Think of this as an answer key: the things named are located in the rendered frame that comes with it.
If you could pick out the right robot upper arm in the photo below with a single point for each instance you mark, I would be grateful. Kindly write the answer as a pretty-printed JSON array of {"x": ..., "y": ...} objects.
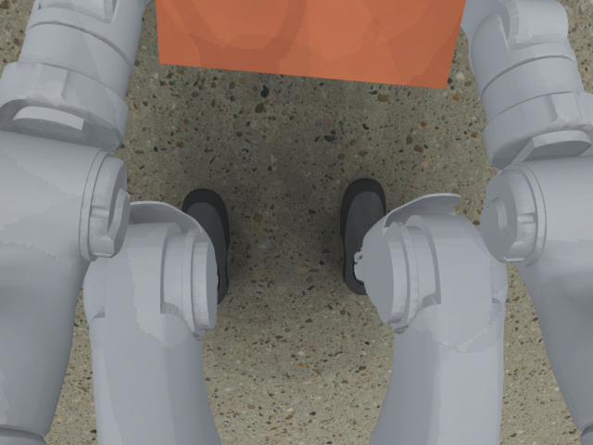
[{"x": 538, "y": 215}]

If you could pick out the left robot upper arm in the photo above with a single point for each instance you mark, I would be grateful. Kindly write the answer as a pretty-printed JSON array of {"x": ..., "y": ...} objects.
[{"x": 62, "y": 205}]

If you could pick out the left robot shin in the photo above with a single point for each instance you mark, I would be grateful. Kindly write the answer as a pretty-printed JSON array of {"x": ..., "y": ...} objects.
[{"x": 94, "y": 284}]

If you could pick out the left robot forearm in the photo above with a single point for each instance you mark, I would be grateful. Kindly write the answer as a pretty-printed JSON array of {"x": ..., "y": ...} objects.
[{"x": 71, "y": 78}]

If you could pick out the right robot shin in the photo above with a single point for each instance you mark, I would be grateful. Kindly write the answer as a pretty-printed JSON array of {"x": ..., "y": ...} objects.
[{"x": 442, "y": 203}]

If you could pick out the carton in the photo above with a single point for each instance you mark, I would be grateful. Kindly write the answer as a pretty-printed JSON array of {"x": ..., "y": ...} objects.
[{"x": 403, "y": 42}]

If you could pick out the right robot forearm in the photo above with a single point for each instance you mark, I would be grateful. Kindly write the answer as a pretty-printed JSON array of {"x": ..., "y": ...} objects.
[{"x": 527, "y": 78}]

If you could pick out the robot shin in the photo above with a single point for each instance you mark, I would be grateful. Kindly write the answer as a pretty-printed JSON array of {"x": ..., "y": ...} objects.
[
  {"x": 94, "y": 284},
  {"x": 442, "y": 203}
]

